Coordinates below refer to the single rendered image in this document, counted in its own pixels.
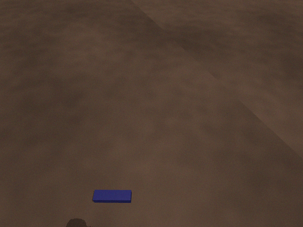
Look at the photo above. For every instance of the carton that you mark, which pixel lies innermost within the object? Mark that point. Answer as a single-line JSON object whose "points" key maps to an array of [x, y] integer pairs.
{"points": [[112, 196]]}

